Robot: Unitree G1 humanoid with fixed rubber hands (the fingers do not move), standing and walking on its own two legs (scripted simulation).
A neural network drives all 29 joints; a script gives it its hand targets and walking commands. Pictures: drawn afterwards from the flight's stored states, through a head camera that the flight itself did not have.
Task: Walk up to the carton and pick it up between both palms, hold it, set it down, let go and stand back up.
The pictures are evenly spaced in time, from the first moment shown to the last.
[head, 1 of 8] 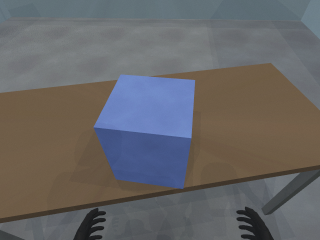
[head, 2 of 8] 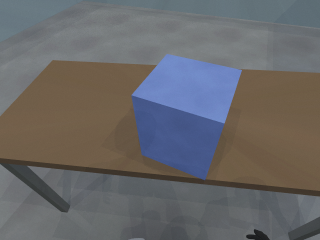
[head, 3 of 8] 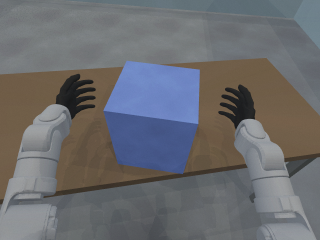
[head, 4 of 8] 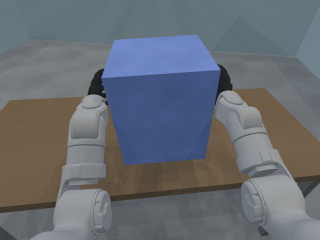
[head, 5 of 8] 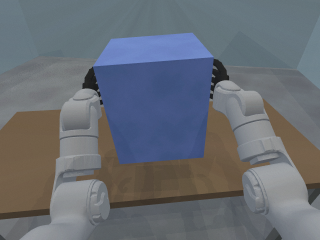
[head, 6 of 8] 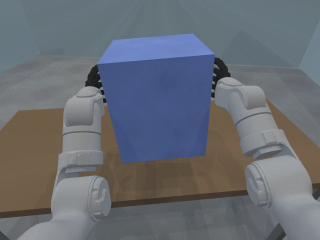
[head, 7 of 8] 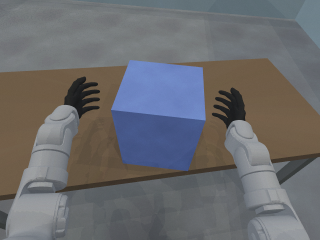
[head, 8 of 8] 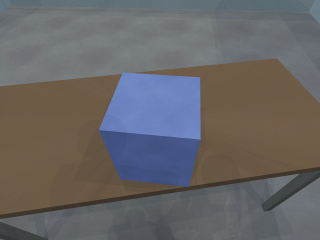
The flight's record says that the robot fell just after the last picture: no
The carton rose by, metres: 0.22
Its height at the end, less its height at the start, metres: +0.00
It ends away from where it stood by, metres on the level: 0.01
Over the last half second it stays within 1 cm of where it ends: yes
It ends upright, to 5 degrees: yes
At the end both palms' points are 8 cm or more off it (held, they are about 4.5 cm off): yes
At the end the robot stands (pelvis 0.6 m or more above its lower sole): yes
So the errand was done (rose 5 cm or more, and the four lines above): yes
